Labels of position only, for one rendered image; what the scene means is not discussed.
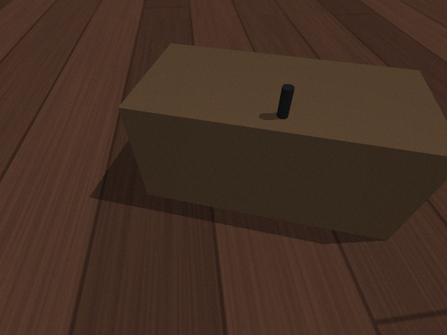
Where can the can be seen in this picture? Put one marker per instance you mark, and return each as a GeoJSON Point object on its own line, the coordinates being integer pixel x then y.
{"type": "Point", "coordinates": [285, 101]}

